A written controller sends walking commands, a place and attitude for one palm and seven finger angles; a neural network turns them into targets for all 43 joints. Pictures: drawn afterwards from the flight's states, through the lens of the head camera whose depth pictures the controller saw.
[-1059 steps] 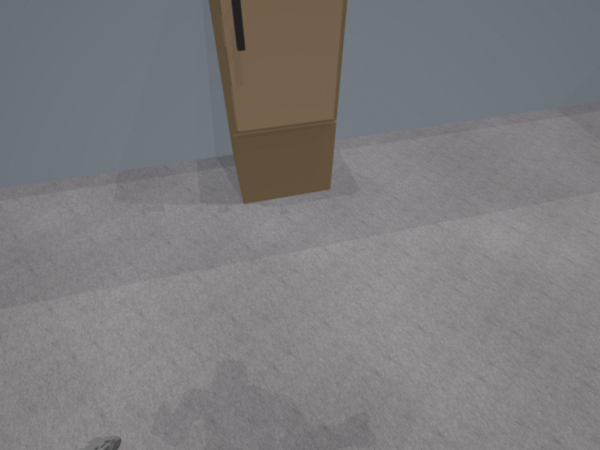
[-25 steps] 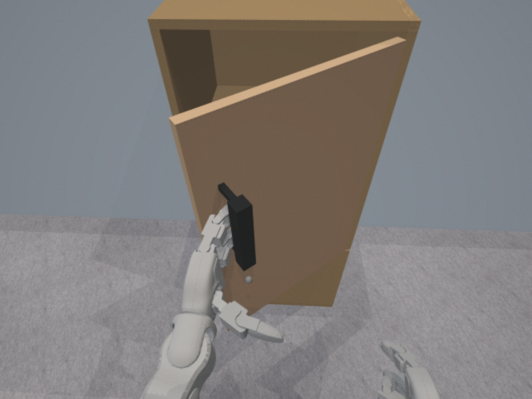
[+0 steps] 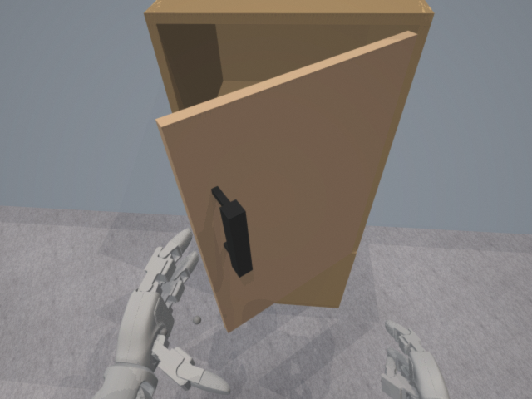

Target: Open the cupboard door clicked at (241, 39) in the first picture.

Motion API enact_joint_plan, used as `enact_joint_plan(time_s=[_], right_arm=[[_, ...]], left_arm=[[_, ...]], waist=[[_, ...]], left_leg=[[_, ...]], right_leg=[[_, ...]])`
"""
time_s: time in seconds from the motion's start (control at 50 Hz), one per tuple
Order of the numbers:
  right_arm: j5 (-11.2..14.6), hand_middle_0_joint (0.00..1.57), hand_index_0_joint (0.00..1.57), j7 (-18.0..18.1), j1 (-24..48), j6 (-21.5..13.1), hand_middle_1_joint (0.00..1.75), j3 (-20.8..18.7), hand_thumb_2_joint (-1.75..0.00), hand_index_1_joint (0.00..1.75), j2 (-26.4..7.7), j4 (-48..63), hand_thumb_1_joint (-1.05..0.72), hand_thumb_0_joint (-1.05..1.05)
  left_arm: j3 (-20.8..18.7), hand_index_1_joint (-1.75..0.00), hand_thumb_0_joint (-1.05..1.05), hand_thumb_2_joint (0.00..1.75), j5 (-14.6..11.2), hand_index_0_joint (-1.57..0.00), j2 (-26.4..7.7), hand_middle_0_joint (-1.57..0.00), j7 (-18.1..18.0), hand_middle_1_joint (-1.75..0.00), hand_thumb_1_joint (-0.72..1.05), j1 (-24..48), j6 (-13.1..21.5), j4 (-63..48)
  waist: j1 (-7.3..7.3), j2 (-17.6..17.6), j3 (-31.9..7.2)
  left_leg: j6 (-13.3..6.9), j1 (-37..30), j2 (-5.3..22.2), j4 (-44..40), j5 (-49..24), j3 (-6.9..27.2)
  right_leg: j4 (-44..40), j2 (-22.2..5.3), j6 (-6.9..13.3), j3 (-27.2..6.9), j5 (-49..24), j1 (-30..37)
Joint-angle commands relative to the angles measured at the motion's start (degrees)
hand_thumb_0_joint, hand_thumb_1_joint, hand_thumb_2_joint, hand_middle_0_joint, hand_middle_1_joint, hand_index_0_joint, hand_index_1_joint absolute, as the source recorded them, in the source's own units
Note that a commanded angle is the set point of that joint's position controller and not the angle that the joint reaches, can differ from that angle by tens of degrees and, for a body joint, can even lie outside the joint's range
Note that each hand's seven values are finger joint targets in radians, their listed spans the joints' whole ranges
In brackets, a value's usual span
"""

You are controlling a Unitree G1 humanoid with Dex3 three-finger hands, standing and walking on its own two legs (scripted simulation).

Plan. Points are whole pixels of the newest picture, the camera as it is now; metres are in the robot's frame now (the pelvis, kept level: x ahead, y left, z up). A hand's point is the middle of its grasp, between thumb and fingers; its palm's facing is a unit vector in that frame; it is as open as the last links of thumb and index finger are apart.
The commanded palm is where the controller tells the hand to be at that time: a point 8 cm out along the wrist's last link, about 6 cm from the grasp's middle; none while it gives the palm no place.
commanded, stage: slide the hand sideways off the handle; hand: left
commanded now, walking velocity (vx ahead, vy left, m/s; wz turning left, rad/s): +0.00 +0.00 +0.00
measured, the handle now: (230, 232) +0.33 +0.08 +0.10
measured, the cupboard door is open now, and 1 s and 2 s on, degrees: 39 39 39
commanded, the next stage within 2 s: draw the hand back to the body in 0.24 s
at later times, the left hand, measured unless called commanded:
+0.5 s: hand (163, 340) +0.17 +0.13 +0.10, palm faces -0.06 -1.00 -0.04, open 16.3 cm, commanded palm +0.15 +0.20 +0.11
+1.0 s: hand (85, 321) +0.18 +0.21 +0.14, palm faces +0.18 -0.95 -0.25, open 15.3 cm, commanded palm +0.14 +0.26 +0.16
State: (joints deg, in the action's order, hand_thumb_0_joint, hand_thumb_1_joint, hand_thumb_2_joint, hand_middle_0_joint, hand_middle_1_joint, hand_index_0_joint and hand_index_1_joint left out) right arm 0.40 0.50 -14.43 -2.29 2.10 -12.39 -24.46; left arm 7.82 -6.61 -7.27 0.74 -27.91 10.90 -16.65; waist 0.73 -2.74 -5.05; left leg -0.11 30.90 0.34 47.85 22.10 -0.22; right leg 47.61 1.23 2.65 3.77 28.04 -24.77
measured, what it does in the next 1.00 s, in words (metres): stands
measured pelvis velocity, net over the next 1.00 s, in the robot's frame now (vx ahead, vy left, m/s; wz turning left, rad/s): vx -0.01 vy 0.02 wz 0.00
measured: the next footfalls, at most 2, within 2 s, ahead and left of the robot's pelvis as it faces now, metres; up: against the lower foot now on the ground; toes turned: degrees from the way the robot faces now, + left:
none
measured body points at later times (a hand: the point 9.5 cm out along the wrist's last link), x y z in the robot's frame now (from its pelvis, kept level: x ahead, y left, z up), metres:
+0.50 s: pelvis -0.01 +0.00 -0.01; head -0.01 -0.02 +0.44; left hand +0.17 +0.19 +0.11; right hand +0.17 -0.22 -0.07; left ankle +0.02 +0.12 -0.70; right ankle -0.04 -0.09 -0.70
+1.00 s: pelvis -0.01 +0.02 +0.02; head -0.02 +0.01 +0.47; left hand +0.16 +0.26 +0.15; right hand +0.19 -0.19 -0.04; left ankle +0.02 +0.12 -0.70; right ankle -0.04 -0.09 -0.70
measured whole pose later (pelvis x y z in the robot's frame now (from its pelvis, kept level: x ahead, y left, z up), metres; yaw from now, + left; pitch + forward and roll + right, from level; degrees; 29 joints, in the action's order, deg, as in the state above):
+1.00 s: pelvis -0.01 +0.02 +0.02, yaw +0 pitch +0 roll -2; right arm 1.2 6.1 -13.8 -7.1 3.0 -12.7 -29.4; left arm -5.7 -6.4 -16.3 -1.9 -32.6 3.3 -26.4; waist 2.9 -3.3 -3.1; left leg -1.6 21.9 0.3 39.6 18.2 -0.4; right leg 35.9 1.5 1.0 3.3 21.9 -14.4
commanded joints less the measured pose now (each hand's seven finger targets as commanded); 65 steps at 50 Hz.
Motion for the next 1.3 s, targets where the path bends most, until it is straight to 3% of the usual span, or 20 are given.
enact_joint_plan(time_s=[0.0, 0.06, 0.18, 0.3, 0.32, 0.4, 0.5, 0.58, 0.64, 0.72, 0.8, 0.82, 0.84, 0.86, 0.88, 0.9, 0.92, 1.0, 1.02, 1.28], right_arm=[[0.5, 0.20, 0.20, 0.6, 3.9, -4.2, 0.30, -2.6, -0.90, 0.30, -5.6, 9.4, -0.90, 0.00], [0.7, 0.20, 0.20, 0.8, 3.5, -4.7, 0.30, -2.8, -0.90, 0.30, -5.7, 9.6, -0.90, 0.00], [1.0, 0.20, 0.20, 1.7, 3.7, -5.6, 0.30, -3.1, -0.90, 0.30, -6.0, 9.3, -0.90, 0.00], [1.4, 0.20, 0.20, 2.1, 3.9, -6.9, 0.30, -3.2, -0.90, 0.30, -6.4, 9.0, -0.90, 0.00], [1.4, 0.20, 0.20, 2.1, 4.0, -7.1, 0.30, -3.3, -0.90, 0.30, -6.2, 9.2, -0.90, 0.00], [1.6, 0.20, 0.20, 2.3, 4.4, -7.1, 0.30, -3.2, -0.90, 0.30, -6.1, 9.3, -0.90, 0.00], [2.0, 0.20, 0.20, 2.7, 5.2, -7.3, 0.30, -2.6, -0.90, 0.30, -6.0, 9.1, -0.90, 0.00], [2.2, 0.20, 0.20, 3.0, 5.4, -8.0, 0.30, -2.3, -0.90, 0.30, -6.0, 8.8, -0.90, 0.00], [2.3, 0.20, 0.20, 3.3, 5.8, -8.4, 0.30, -2.1, -0.90, 0.30, -6.4, 8.3, -0.90, 0.00], [2.4, 0.20, 0.20, 3.7, 6.3, -9.3, 0.30, -1.9, -0.90, 0.30, -6.6, 7.5, -0.90, 0.00], [2.6, 0.20, 0.20, 4.1, 6.4, -10.2, 0.30, -1.8, -0.90, 0.30, -6.9, 6.5, -0.90, 0.00], [2.7, 0.20, 0.20, 4.1, 6.5, -10.4, 0.30, -1.6, -0.90, 0.30, -6.9, 6.5, -0.90, 0.00], [1.8, 0.20, 0.20, 5.5, 7.7, -9.6, 0.30, -1.4, -0.90, 0.30, -6.1, 6.8, -0.90, 0.00], [1.3, 0.20, 0.20, 6.0, 7.0, -9.2, 0.30, -1.2, -0.90, 0.30, -5.2, 6.1, -0.90, 0.00], [1.0, 0.20, 0.20, 5.9, 6.6, -8.6, 0.30, -0.9, -0.90, 0.30, -5.1, 5.4, -0.90, 0.00], [0.9, 0.20, 0.20, 5.8, 7.0, -8.3, 0.30, -1.2, -0.90, 0.30, -5.6, 4.8, -0.90, 0.00], [0.8, 0.20, 0.20, 5.9, 7.7, -7.8, 0.30, -1.1, -0.90, 0.30, -5.8, 4.7, -0.90, 0.00], [0.2, 0.20, 0.20, 6.0, 8.8, -7.4, 0.30, -1.1, -0.90, 0.30, -6.1, 2.7, -0.90, 0.00], [0.1, 0.20, 0.20, 6.0, 9.1, -7.2, 0.30, -1.0, -0.90, 0.30, -6.0, 2.7, -0.90, 0.00], [-0.3, 0.20, 0.20, 4.3, 9.8, -6.0, 0.30, -2.1, -0.90, 0.30, -6.6, -0.1, -0.90, 0.00]], left_arm=[[-5.0, -0.30, 0.00, 0.30, -2.0, -0.15, -3.8, -0.15, 2.7, -0.30, -0.50, -1.6, 5.2, -14.7], [-6.3, -0.30, 0.00, 0.30, -3.3, -0.15, -4.4, -0.15, 4.4, -0.30, -0.50, -3.3, 5.8, -15.3], [-9.7, -0.30, 0.00, 0.30, -5.5, -0.15, -6.6, -0.15, 7.1, -0.30, -0.50, -3.8, 7.3, -15.5], [-7.9, -0.30, 0.00, 0.30, -6.3, -0.15, -6.0, -0.15, 8.4, -0.30, -0.50, -1.8, 8.3, -15.3], [-7.8, -0.30, 0.00, 0.30, -6.4, -0.15, -5.6, -0.15, 8.3, -0.30, -0.50, -2.8, 8.3, -15.6], [-10.6, -0.30, 0.00, 0.30, -5.5, -0.15, -9.0, -0.15, 6.6, -0.30, -0.50, -2.1, 6.6, -17.3], [-12.4, -0.30, 0.00, 0.30, -6.5, -0.15, -9.0, -0.15, 6.1, -0.30, -0.50, -2.1, 3.8, -17.5], [-13.2, -0.30, 0.00, 0.30, -7.8, -0.15, -9.1, -0.15, 7.5, -0.30, -0.50, -3.0, 1.8, -19.0], [-14.2, -0.30, 0.00, 0.30, -8.4, -0.15, -10.2, -0.15, 8.5, -0.30, -0.50, -0.7, 0.6, -19.7], [-16.8, -0.30, 0.00, 0.30, -9.6, -0.15, -11.6, -0.15, 9.4, -0.30, -0.50, -0.6, -0.8, -19.8], [-19.3, -0.30, 0.00, 0.36, -10.3, -0.16, -13.6, -0.16, 10.3, -0.30, -0.36, 1.5, -2.1, -20.5], [-19.8, -0.30, 0.00, 0.37, -10.6, -0.16, -13.8, -0.16, 10.7, -0.30, -0.32, 1.3, -2.6, -20.8], [-20.4, -0.30, 0.00, 0.39, -2.6, -0.16, -20.4, -0.16, 2.7, -0.30, -0.29, 4.2, -2.5, -26.0], [-18.9, -0.30, 0.00, 0.40, -1.7, -0.16, -16.0, -0.16, -0.6, -0.30, -0.26, 0.3, -3.4, -23.6], [-16.8, -0.30, 0.00, 0.42, -0.3, -0.16, -13.5, -0.16, -2.4, -0.30, -0.22, -2.3, -4.2, -21.9], [-16.9, -0.30, 0.00, 0.43, 0.4, -0.16, -13.9, -0.16, -3.7, -0.30, -0.18, -2.3, -4.5, -21.5], [-17.0, -0.30, 0.00, 0.45, 1.2, -0.16, -14.2, -0.16, -4.5, -0.30, -0.15, -2.5, -4.6, -21.8], [-20.1, -0.30, 0.00, 0.51, 3.0, -0.17, -17.3, -0.17, -7.2, -0.30, -0.01, -0.3, -4.3, -21.3], [-20.0, -0.30, 0.00, 0.52, 2.9, -0.17, -16.6, -0.17, -7.4, -0.30, 0.02, -0.6, -4.4, -21.4], [-26.7, -0.30, 0.00, 0.72, 3.4, -0.19, -19.4, -0.19, -8.4, -0.30, 0.48, -0.5, -4.2, -21.3]], waist=[[-0.60, 5.1, -7.5], [-0.86, 6.2, -7.2], [-0.82, 5.1, -6.4], [-1.62, 4.9, -5.6], [-1.05, 3.6, -5.8], [-0.05, 2.7, -6.2], [0.47, 3.5, -5.2], [0.40, 2.3, -4.5], [-0.02, 2.5, -3.1], [0.60, 2.2, -2.6], [0.97, 0.8, -3.4], [1.31, -1.0, -3.8], [3.21, -0.3, -0.7], [1.98, 0.4, 1.6], [1.85, 0.5, 2.4], [1.88, 3.1, 1.5], [1.80, 2.5, 1.7], [2.12, 0.0, 1.6], [2.11, -0.6, 1.3], [2.80, -0.3, 0.4]], left_leg=[[-1.8, -7.3, -1.1, -3.2, -13.2, 1.1], [-1.7, -5.8, -1.3, -2.5, -12.6, 1.2], [-1.6, -3.5, -1.6, -1.2, -9.9, 1.4], [-1.7, -3.2, -1.4, -0.6, -8.5, 1.9], [-1.7, -3.5, -1.4, -0.9, -8.6, 1.9], [-1.9, -4.4, -1.0, -2.6, -7.9, 2.0], [-1.9, -5.8, -0.8, -4.6, -7.1, 2.0], [-1.9, -7.6, -0.7, -5.8, -8.5, 2.0], [-2.0, -8.0, -0.7, -6.6, -7.2, 2.3], [-1.9, -8.9, -0.6, -8.0, -6.4, 2.8], [-1.9, -11.2, -0.6, -8.9, -8.0, 3.1], [-1.7, -11.6, -0.7, -9.5, -8.1, 3.1], [-1.4, -12.2, -0.3, -11.6, -7.0, 2.2], [-1.3, -13.6, -0.4, -12.1, -6.7, 1.8], [-1.4, -14.9, -0.1, -12.9, -7.0, 1.8], [-1.5, -15.8, 0.1, -13.8, -7.7, 2.0], [-1.6, -16.9, 0.4, -14.9, -8.0, 2.0], [-1.5, -20.5, 0.6, -19.0, -10.3, 1.9], [-1.5, -21.4, 0.7, -20.1, -10.7, 2.1], [-0.5, -27.4, 1.9, -24.8, -25.0, 1.7]], right_leg=[[-7.7, -0.9, -3.0, -3.4, -27.9, -0.4], [-7.3, -1.2, -3.5, -3.8, -29.2, -0.5], [-7.9, -1.6, -3.7, -5.2, -24.7, -1.9], [-8.3, -1.6, -3.6, -5.5, -20.5, -4.1], [-8.0, -1.5, -3.3, -5.1, -19.9, -4.3], [-8.2, -0.6, -2.4, -3.8, -15.2, -4.0], [-9.9, -0.2, -2.2, -3.0, -13.1, -3.0], [-10.4, 0.1, -2.4, -2.1, -15.8, -2.5], [-11.7, 0.1, -2.5, -1.9, -13.6, -2.8], [-12.8, 0.3, -2.2, -1.5, -11.6, -1.9], [-13.6, 0.3, -2.0, -1.1, -13.5, -0.5], [-13.7, 0.3, -1.9, -0.9, -13.6, 0.1], [-19.0, -0.9, -1.1, -4.7, -12.3, 0.2], [-21.0, -1.4, -1.1, -4.7, -10.9, -0.2], [-21.2, -1.4, -1.3, -3.7, -11.0, 0.5], [-21.9, -1.3, -1.4, -3.5, -11.5, 2.1], [-22.3, -1.2, -1.5, -3.3, -11.6, 2.9], [-24.3, -1.3, -1.3, -2.7, -14.0, 7.5], [-24.4, -1.3, -1.3, -2.7, -14.3, 8.4], [-26.7, -0.7, -1.5, -2.1, -24.2, 15.7]])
